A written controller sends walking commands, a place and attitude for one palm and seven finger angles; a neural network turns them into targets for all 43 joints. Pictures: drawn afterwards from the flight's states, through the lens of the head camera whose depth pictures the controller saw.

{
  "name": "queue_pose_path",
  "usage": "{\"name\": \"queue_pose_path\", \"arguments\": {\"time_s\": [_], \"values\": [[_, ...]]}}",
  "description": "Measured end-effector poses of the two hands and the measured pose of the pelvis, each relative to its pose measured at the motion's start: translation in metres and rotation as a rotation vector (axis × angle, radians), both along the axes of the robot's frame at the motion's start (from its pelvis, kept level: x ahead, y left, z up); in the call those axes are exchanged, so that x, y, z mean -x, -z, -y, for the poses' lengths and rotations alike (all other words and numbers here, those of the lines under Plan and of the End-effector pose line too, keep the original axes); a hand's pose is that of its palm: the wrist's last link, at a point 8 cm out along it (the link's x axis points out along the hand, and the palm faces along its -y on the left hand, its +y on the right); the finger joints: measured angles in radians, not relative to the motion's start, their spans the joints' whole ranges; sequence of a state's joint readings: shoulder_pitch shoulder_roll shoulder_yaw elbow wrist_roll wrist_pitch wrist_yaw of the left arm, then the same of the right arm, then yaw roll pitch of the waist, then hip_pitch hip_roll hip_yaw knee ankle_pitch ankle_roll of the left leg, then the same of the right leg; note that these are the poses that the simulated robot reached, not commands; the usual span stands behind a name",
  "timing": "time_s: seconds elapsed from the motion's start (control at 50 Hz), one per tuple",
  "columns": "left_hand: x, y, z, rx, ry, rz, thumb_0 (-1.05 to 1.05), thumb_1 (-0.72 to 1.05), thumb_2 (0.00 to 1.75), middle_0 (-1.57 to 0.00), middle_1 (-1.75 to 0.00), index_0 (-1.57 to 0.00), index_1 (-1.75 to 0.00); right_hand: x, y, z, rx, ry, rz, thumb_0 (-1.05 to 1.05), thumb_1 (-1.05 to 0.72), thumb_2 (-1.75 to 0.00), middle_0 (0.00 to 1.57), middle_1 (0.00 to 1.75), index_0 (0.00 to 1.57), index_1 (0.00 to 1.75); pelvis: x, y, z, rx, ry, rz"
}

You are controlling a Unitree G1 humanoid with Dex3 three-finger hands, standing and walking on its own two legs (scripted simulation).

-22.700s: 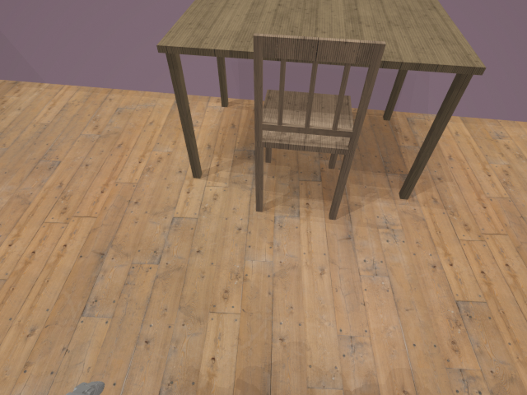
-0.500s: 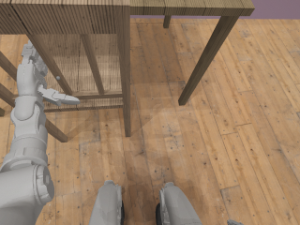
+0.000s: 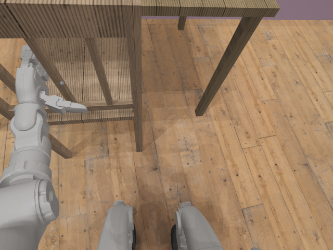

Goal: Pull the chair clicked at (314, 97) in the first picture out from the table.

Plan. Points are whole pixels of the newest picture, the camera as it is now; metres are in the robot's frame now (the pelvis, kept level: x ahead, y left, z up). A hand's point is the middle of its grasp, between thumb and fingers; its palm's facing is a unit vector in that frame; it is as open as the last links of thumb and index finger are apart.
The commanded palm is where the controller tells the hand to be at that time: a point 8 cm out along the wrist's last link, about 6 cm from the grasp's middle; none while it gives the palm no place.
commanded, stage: hook a spindle and tug to test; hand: left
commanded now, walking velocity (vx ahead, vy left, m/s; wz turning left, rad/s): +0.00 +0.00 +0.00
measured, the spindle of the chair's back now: (56, 78) +0.51 +0.24 +0.01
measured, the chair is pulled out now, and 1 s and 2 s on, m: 0.00 0.00 0.02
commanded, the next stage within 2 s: step backward, pulling the chair out in 1.56 s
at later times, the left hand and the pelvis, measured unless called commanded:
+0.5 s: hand (64, 84) +0.49 +0.21 +0.03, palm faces +0.09 -1.00 -0.03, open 14.3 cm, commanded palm +0.46 +0.24 +0.04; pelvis +0.00 +0.00 +0.00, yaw +0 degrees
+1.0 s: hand (65, 82) +0.49 +0.21 +0.03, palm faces +0.10 -0.99 -0.03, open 5.0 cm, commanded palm +0.46 +0.24 +0.04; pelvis +0.00 +0.00 +0.00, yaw +0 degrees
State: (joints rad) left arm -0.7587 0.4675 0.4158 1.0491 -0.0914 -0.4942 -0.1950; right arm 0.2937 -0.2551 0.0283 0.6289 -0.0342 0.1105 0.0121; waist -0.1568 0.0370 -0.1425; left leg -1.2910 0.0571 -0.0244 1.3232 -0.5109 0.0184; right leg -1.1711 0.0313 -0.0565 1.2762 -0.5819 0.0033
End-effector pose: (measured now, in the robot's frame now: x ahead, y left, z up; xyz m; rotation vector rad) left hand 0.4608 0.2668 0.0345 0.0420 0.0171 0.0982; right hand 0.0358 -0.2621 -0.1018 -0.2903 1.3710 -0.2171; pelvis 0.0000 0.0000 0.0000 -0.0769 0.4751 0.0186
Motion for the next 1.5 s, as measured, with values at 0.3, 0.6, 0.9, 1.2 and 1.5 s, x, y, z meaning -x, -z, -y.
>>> {"name": "queue_pose_path", "arguments": {"time_s": [0.3, 0.6, 0.9, 1.2, 1.5], "values": [[0.001, 0.0, 0.005, 0.006, 0.004, 0.005, -0.01, -0.5, 0.3, -0.14, -0.33, -0.14, -0.33, -0.007, -0.001, 0.003, 0.005, -0.005, 0.022, 0.01, -0.9, -0.89, 0.21, 0.3, 0.21, 0.3, 0.0, 0.0, 0.0, 0.0, 0.0, 0.002], [-0.002, 0.001, 0.007, 0.01, 0.012, 0.011, -0.01, -0.24, 0.41, -0.39, -1.1, -0.38, -1.09, -0.003, 0.001, 0.001, 0.005, -0.003, 0.007, 0.01, -0.9, -0.89, 0.21, 0.3, 0.21, 0.3, 0.001, 0.002, 0.0, 0.002, -0.001, -0.002], [-0.004, 0.001, 0.006, 0.011, 0.002, 0.0, 0.0, 0.54, 0.74, -0.5, -1.43, -0.48, -1.43, -0.001, 0.001, -0.002, -0.004, 0.005, -0.003, 0.01, -0.9, -0.89, 0.21, 0.3, 0.21, 0.3, -0.002, 0.0, -0.001, 0.0, 0.001, -0.005], [-0.002, 0.0, 0.008, 0.012, -0.006, -0.012, 0.01, 0.81, 0.83, -0.45, -1.45, -0.42, -1.45, -0.016, -0.006, -0.004, -0.023, 0.019, 0.021, 0.01, -0.9, -0.89, 0.21, 0.3, 0.21, 0.3, -0.012, -0.008, -0.003, -0.006, 0.011, -0.003], [0.01, -0.002, 0.01, 0.011, 0.003, -0.027, 0.02, 0.81, 0.81, -0.39, -1.45, -0.37, -1.45, -0.057, -0.018, -0.012, -0.058, 0.012, 0.081, 0.01, -0.9, -0.89, 0.2, 0.3, 0.2, 0.3, -0.037, -0.023, -0.007, -0.013, 0.019, -0.007]]}}
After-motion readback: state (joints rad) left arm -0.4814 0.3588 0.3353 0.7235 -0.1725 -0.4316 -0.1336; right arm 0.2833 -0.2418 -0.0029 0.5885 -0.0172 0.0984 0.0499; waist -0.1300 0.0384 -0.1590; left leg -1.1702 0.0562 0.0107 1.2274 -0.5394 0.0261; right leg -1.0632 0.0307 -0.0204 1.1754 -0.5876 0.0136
